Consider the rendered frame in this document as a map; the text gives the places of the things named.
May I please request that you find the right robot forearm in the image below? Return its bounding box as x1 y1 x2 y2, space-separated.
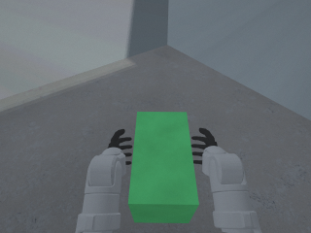
202 146 262 233

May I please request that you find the carton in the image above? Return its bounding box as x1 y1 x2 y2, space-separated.
128 112 199 223

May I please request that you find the robot left hand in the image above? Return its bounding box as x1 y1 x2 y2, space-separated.
108 129 132 165

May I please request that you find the left robot forearm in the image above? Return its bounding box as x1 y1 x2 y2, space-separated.
75 147 126 233

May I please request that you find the robot right hand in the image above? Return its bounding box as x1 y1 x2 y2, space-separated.
191 127 218 165

